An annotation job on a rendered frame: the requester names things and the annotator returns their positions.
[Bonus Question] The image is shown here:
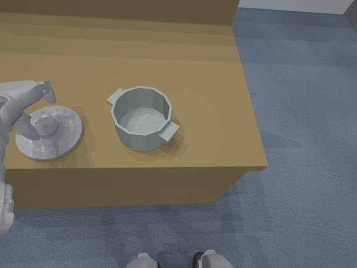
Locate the left robot shin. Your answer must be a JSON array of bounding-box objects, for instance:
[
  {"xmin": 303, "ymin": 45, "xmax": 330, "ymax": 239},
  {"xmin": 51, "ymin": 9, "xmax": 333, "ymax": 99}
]
[{"xmin": 137, "ymin": 253, "xmax": 151, "ymax": 259}]

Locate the lid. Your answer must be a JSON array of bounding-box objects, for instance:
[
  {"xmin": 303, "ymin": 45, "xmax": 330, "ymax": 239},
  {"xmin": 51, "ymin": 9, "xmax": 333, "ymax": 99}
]
[{"xmin": 16, "ymin": 106, "xmax": 83, "ymax": 160}]

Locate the robot shin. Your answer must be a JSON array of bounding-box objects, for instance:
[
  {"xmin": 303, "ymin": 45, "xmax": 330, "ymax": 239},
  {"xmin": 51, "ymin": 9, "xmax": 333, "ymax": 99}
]
[
  {"xmin": 137, "ymin": 253, "xmax": 151, "ymax": 259},
  {"xmin": 201, "ymin": 250, "xmax": 216, "ymax": 257}
]

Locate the right robot shin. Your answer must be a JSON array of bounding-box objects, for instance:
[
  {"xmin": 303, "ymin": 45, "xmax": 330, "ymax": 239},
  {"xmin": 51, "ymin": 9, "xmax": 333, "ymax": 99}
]
[{"xmin": 201, "ymin": 250, "xmax": 216, "ymax": 257}]

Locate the robot left hand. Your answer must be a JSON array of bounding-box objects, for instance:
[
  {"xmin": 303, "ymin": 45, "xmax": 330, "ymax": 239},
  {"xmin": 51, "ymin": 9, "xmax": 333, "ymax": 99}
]
[{"xmin": 0, "ymin": 80, "xmax": 56, "ymax": 141}]

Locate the knob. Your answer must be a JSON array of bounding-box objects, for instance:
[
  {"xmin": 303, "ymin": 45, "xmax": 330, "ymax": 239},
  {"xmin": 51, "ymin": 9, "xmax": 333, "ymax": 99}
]
[{"xmin": 34, "ymin": 117, "xmax": 60, "ymax": 138}]

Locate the robot left upper arm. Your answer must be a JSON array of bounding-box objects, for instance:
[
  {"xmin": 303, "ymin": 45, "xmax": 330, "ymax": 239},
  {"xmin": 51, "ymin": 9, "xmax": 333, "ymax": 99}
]
[{"xmin": 0, "ymin": 181, "xmax": 14, "ymax": 235}]

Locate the robot left forearm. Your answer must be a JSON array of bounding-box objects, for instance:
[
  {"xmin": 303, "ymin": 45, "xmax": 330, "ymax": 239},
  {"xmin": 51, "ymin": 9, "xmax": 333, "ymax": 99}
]
[{"xmin": 0, "ymin": 93, "xmax": 22, "ymax": 183}]

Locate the pot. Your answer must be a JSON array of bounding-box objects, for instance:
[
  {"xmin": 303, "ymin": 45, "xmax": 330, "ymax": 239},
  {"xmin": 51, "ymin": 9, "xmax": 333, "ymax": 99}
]
[{"xmin": 106, "ymin": 86, "xmax": 180, "ymax": 151}]

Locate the table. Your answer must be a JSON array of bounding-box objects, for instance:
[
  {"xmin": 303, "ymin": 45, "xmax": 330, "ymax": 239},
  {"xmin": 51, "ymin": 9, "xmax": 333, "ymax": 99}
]
[{"xmin": 0, "ymin": 0, "xmax": 268, "ymax": 209}]

